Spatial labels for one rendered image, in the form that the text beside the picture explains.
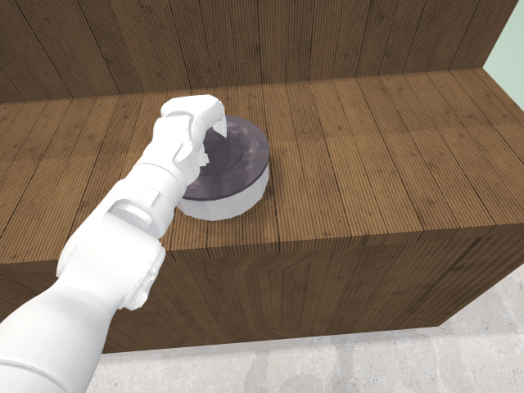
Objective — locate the left robot hand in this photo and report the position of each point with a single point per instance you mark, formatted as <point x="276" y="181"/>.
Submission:
<point x="209" y="108"/>

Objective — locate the left robot forearm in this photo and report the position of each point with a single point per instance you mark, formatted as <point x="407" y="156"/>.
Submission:
<point x="148" y="195"/>

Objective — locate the lid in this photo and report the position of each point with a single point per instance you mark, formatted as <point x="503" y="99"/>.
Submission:
<point x="234" y="167"/>

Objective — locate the robot left upper arm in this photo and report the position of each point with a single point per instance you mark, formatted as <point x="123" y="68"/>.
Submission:
<point x="53" y="342"/>

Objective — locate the pot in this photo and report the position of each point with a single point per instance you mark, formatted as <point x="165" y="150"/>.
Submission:
<point x="229" y="207"/>

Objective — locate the knob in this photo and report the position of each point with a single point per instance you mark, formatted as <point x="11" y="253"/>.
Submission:
<point x="213" y="142"/>

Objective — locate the table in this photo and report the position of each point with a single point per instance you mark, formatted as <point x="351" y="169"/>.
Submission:
<point x="396" y="163"/>

